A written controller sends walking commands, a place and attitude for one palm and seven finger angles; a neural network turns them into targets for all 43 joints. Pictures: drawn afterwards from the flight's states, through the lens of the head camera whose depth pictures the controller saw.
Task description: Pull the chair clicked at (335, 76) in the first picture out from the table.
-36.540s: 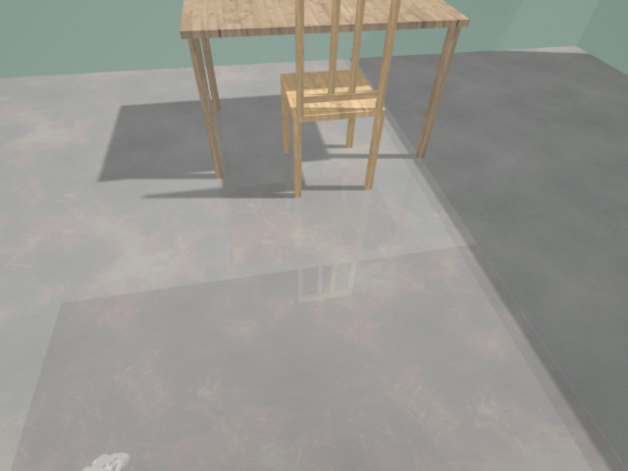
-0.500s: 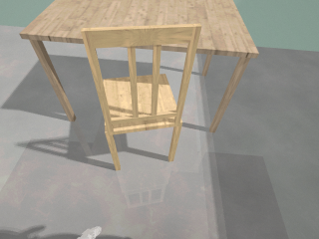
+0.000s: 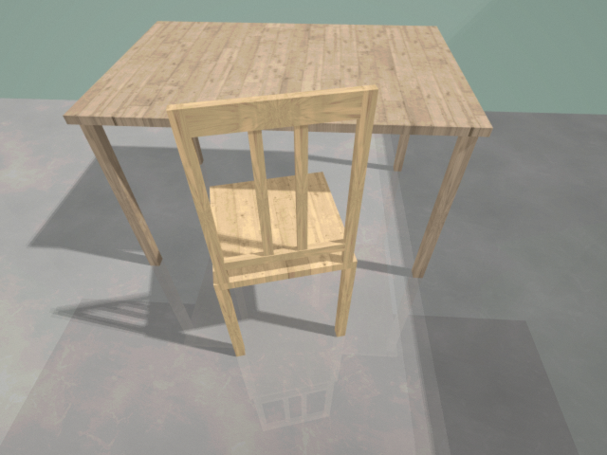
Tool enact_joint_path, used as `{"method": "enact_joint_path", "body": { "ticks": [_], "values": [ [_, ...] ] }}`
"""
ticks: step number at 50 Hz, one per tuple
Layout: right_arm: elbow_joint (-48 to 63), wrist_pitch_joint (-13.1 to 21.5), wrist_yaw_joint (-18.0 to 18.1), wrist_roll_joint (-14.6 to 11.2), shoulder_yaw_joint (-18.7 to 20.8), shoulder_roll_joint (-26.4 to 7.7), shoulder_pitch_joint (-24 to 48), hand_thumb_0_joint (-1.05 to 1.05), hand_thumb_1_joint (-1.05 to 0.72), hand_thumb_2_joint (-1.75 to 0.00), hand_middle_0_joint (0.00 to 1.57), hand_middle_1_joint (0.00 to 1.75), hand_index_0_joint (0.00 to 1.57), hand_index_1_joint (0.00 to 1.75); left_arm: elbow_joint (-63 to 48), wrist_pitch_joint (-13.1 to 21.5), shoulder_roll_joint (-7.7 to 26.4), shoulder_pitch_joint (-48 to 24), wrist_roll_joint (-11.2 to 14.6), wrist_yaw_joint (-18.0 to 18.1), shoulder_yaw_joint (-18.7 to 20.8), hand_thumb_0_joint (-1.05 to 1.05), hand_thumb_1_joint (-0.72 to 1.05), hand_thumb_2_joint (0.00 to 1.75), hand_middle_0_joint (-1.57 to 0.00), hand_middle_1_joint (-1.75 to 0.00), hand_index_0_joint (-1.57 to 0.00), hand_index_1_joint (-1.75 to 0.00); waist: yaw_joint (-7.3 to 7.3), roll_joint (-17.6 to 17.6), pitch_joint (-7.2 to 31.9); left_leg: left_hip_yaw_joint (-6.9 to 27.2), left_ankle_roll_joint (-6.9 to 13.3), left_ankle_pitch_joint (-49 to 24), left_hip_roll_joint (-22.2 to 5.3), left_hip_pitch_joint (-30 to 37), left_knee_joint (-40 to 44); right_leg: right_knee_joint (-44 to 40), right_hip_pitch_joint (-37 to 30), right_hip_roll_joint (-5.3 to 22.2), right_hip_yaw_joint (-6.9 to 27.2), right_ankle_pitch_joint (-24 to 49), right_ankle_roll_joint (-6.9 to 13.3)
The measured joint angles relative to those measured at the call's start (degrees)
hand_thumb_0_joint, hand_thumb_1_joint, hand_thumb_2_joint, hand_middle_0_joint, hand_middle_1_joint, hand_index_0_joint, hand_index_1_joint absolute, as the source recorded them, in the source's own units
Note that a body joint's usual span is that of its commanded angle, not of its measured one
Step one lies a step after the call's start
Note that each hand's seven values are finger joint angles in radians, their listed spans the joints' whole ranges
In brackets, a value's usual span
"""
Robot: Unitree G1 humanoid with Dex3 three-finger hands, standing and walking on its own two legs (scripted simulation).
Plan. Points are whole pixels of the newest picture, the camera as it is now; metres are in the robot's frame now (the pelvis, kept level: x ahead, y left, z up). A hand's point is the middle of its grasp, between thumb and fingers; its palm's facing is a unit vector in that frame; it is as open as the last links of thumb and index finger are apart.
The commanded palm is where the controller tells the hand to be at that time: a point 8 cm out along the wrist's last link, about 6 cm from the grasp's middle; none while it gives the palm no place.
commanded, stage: let the arm hang, fingers relaxed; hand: left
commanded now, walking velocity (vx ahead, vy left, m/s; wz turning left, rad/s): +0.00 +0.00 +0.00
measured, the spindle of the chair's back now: (262, 200) +0.63 +0.13 -0.07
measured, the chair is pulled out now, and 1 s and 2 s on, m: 0.12 0.12 0.12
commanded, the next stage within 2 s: look to check the result in 0.28 s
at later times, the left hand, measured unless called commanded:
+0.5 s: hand out of the picture +0.00 +0.14 -0.17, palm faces +0.02 -0.98 -0.18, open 7.4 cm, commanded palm none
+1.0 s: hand out of the picture +0.01 +0.12 -0.18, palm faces +0.02 -0.99 -0.17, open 7.3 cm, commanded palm none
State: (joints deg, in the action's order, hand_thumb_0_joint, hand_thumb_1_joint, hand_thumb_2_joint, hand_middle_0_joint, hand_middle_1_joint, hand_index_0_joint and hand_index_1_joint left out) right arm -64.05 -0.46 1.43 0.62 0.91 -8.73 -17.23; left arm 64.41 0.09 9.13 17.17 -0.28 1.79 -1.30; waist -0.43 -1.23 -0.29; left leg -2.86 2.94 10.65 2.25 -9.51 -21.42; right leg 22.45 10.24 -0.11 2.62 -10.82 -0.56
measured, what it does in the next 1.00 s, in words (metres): stands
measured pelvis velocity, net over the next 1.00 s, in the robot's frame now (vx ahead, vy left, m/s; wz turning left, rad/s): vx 0.03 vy -0.03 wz -0.01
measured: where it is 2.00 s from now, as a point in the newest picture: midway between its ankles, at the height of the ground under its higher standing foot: outside the picture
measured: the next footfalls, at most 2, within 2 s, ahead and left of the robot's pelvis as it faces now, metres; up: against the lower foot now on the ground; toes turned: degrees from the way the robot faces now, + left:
left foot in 1.84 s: +0.22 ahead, +0.12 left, +0.00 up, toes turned -1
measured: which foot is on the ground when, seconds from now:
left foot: down 0.00-1.00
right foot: down 0.00-1.00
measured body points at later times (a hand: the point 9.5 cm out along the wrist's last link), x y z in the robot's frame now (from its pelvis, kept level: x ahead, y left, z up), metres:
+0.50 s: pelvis +0.02 -0.02 +0.00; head +0.02 -0.03 +0.45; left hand +0.00 +0.19 -0.16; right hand -0.02 -0.22 -0.17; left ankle +0.01 +0.08 -0.74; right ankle +0.02 -0.13 -0.74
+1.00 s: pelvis +0.03 -0.03 +0.00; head +0.03 -0.04 +0.45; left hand +0.01 +0.17 -0.16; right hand +0.00 -0.24 -0.17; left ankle +0.01 +0.08 -0.74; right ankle +0.02 -0.13 -0.74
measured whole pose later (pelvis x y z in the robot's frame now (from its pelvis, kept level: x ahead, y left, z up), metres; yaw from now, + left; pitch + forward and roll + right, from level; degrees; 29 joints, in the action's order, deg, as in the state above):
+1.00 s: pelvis +0.03 -0.03 +0.00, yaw -1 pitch -1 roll +0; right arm -66.9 0.1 2.7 0.5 1.1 -6.8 -17.8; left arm 66.2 1.4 5.9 18.3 0.0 2.7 -1.1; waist -0.6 -1.0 -0.9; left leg -2.3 0.1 13.2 -0.8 -7.6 -21.8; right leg 21.5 8.0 -3.1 2.2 -12.5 2.1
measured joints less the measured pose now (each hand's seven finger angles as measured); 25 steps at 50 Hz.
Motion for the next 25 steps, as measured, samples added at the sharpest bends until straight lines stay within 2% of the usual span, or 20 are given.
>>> {"method": "enact_joint_path", "body": {
  "ticks": [9,25],
  "values": [
    [-1.39,0.43,0.50,-0.13,-0.13,1.16,-0.32,0.01,-0.91,-0.90,0.20,0.30,0.20,0.30,1.64,0.43,-2.82,0.62,-0.07,0.10,-0.37,0.00,0.91,0.90,-0.20,-0.29,-0.20,-0.30,0.04,0.61,-0.20,0.04,-0.53,0.24,-0.40,0.72,0.52,-0.12,-0.47,-0.42,-0.01,-0.41,0.49],
    [-2.64,0.58,1.05,-0.17,-0.02,2.12,-1.24,0.01,-0.91,-0.90,0.20,0.30,0.20,0.30,1.89,0.97,-2.88,0.58,0.13,0.66,0.20,0.00,0.91,0.90,-0.20,-0.29,-0.20,-0.30,-0.31,-0.10,-0.69,0.24,-1.66,1.31,-1.60,1.23,0.13,-0.11,-1.07,-1.61,-0.20,-1.20,1.60]
  ]
}}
